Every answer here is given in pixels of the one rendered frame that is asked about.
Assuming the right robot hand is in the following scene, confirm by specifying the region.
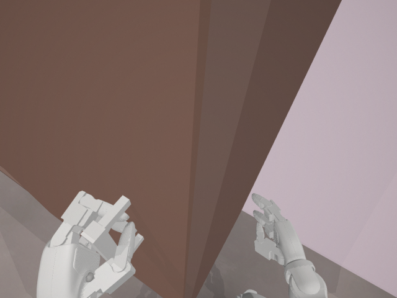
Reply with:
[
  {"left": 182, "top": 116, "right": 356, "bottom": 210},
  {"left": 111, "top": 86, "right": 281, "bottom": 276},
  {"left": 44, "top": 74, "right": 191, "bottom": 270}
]
[{"left": 252, "top": 193, "right": 306, "bottom": 269}]

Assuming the right robot forearm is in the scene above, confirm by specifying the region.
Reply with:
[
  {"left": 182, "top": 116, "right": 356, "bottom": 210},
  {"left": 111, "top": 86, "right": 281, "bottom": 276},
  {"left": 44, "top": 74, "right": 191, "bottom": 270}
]
[{"left": 284, "top": 260, "right": 328, "bottom": 298}]

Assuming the handle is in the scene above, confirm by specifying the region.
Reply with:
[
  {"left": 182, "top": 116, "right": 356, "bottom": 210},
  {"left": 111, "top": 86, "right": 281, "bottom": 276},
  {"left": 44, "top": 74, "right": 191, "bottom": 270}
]
[{"left": 81, "top": 196, "right": 144, "bottom": 261}]

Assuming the right robot shin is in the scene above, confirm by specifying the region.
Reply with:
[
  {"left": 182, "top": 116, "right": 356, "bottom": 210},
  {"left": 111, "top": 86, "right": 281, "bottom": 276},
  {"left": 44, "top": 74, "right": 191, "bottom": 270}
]
[{"left": 243, "top": 289, "right": 257, "bottom": 294}]

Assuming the left robot hand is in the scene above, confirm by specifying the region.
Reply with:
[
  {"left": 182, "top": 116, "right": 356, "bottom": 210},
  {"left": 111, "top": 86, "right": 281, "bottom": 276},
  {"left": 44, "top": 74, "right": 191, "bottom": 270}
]
[{"left": 37, "top": 191, "right": 137, "bottom": 298}]

